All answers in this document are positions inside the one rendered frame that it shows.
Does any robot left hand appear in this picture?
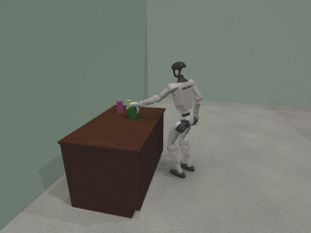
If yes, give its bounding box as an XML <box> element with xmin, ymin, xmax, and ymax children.
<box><xmin>126</xmin><ymin>102</ymin><xmax>140</xmax><ymax>114</ymax></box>

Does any robot right foot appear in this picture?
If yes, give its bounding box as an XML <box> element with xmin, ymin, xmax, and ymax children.
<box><xmin>180</xmin><ymin>163</ymin><xmax>194</xmax><ymax>172</ymax></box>

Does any robot right hand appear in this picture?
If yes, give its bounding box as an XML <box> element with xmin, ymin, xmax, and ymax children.
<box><xmin>193</xmin><ymin>114</ymin><xmax>199</xmax><ymax>126</ymax></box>

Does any robot left forearm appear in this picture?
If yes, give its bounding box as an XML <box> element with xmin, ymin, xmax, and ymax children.
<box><xmin>137</xmin><ymin>95</ymin><xmax>158</xmax><ymax>108</ymax></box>

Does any left robot upper arm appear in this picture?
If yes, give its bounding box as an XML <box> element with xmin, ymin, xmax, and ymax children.
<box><xmin>156</xmin><ymin>83</ymin><xmax>178</xmax><ymax>103</ymax></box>

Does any table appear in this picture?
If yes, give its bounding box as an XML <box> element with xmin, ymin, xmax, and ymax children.
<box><xmin>57</xmin><ymin>105</ymin><xmax>166</xmax><ymax>218</ymax></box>

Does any sponge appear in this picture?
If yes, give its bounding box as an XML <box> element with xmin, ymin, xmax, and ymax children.
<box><xmin>127</xmin><ymin>107</ymin><xmax>140</xmax><ymax>119</ymax></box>

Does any right robot upper arm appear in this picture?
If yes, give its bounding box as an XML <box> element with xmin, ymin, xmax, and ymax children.
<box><xmin>188</xmin><ymin>79</ymin><xmax>202</xmax><ymax>102</ymax></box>

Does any humanoid robot torso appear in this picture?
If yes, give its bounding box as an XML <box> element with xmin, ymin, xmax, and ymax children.
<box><xmin>172</xmin><ymin>81</ymin><xmax>195</xmax><ymax>128</ymax></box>

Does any robot right forearm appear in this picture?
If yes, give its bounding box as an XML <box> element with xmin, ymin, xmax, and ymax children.
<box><xmin>193</xmin><ymin>99</ymin><xmax>202</xmax><ymax>115</ymax></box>

